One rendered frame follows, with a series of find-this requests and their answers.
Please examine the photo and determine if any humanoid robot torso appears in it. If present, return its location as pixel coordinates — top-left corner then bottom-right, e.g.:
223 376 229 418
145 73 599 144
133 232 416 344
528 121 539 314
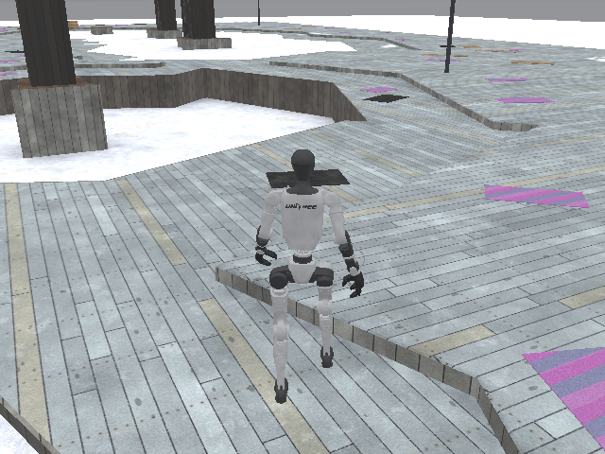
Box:
281 185 325 284

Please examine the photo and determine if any left robot forearm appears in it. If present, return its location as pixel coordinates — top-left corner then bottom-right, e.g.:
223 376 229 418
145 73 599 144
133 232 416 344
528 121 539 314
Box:
255 225 269 254

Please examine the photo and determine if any right robot thigh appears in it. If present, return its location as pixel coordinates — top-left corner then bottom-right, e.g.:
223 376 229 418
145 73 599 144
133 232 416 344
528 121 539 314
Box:
315 263 334 316

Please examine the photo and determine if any right robot upper arm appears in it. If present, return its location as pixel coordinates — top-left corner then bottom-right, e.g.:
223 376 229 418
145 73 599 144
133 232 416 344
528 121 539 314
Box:
322 190 348 245

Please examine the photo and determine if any right robot forearm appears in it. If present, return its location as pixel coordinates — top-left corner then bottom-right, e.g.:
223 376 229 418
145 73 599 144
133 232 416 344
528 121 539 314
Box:
338 230 361 276

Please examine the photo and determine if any left robot hand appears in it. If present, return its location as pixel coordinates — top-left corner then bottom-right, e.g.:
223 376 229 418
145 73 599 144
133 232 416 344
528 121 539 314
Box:
255 250 277 266

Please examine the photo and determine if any right robot hand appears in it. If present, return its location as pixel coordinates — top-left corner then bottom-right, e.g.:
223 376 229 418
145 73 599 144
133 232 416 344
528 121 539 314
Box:
342 272 364 298

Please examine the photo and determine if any left robot upper arm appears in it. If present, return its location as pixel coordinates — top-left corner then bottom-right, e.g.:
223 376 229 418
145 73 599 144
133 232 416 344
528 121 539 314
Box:
258 189 284 240

